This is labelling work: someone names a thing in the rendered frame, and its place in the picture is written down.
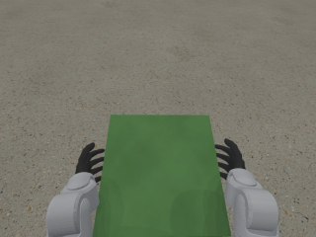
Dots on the left robot hand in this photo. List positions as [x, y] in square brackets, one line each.
[84, 163]

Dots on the right robot forearm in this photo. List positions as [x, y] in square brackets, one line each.
[256, 213]

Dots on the carton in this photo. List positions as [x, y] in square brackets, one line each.
[160, 178]

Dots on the right robot hand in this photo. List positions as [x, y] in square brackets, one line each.
[234, 159]

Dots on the left robot forearm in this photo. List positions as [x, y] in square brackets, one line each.
[69, 214]

